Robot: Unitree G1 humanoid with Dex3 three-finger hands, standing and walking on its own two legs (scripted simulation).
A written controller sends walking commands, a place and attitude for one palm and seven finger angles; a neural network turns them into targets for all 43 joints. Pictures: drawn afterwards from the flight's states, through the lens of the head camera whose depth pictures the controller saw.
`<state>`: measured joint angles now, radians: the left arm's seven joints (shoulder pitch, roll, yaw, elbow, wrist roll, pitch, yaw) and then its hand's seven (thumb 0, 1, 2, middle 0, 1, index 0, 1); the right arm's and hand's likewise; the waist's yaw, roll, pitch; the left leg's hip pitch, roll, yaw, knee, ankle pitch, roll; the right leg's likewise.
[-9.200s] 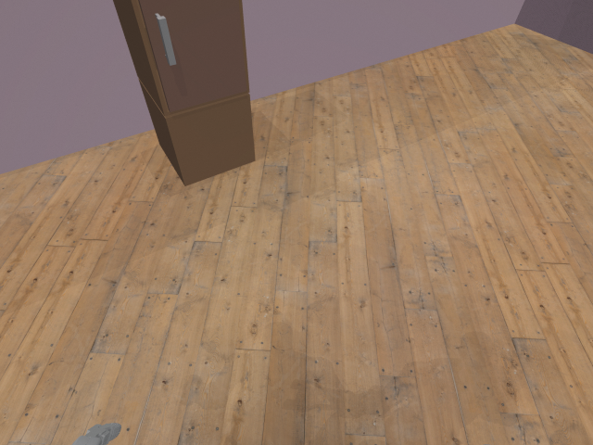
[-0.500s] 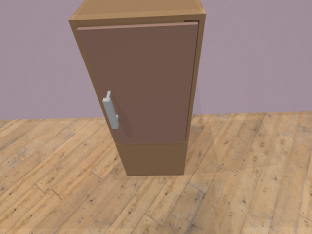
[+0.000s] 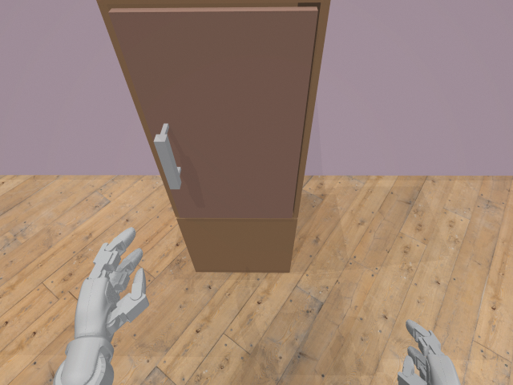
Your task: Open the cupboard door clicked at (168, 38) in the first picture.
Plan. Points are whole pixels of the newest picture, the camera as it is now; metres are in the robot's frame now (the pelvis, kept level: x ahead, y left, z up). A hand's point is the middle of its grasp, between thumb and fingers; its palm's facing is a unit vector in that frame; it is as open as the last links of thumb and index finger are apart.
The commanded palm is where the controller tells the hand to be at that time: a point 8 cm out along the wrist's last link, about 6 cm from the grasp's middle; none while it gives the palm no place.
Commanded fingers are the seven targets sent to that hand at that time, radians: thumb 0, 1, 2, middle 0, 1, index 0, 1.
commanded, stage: raise the hand with hooked fingers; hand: left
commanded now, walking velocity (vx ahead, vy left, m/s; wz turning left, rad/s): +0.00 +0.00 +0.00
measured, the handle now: (170, 157) +0.60 +0.23 -0.03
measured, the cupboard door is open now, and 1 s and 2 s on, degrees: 0 0 0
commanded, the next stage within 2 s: move the hooked fingers beside the handle in 1.84 s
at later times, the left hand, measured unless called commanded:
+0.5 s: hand (132, 332) +0.21 +0.21 -0.04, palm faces -0.13 -0.99 -0.03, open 10.6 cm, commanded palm +0.17 +0.28 -0.03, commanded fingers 0.00 -0.01 0.51 -0.27 -0.88 -0.27 -0.88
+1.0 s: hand (85, 313) +0.23 +0.28 -0.01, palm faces +0.05 -1.00 -0.07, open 13.4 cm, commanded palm +0.21 +0.33 -0.02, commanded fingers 0.00 -0.50 0.30 -0.30 -1.20 -0.30 -1.20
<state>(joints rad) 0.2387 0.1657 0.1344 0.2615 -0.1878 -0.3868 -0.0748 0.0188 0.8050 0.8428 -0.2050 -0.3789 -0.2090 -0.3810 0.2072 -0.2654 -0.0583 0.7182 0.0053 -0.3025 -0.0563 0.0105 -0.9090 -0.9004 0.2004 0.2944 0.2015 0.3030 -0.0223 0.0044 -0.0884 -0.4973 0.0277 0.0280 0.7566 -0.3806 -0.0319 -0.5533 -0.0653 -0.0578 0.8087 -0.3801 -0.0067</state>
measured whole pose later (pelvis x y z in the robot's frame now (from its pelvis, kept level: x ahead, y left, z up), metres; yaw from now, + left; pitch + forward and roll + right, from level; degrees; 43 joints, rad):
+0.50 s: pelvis -0.04 +0.02 -0.08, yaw +0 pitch +16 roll -2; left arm 0.20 0.27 0.22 0.08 -0.29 -0.28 -0.41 0.01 0.21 0.60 -0.25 -0.74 -0.25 -0.74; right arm 0.20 -0.18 0.05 0.55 0.03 -0.21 -0.05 0.01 -0.90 -0.90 0.21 0.30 0.21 0.30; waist -0.01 0.04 -0.10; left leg -1.02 0.05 -0.03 1.28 -0.55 -0.01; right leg -1.01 -0.06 -0.09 1.22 -0.49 0.00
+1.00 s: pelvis -0.03 +0.03 -0.06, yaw +1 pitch +16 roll -3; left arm 0.18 0.33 0.35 0.15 -0.33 -0.37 -0.37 0.00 -0.37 0.35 -0.29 -1.12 -0.30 -1.12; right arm 0.23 -0.25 0.01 0.50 0.02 -0.23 -0.06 0.01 -0.90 -0.90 0.20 0.29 0.20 0.30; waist -0.01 0.00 -0.13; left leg -0.95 0.03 -0.03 1.20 -0.54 0.00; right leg -0.93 -0.06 -0.08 1.13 -0.47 0.02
